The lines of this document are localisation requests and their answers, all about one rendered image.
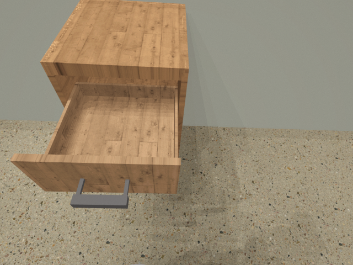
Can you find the cabinet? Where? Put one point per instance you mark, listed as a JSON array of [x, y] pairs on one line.
[[124, 42]]

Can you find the handle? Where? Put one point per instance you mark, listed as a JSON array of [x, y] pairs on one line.
[[80, 200]]

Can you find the drawer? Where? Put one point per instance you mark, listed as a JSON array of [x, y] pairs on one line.
[[107, 133]]

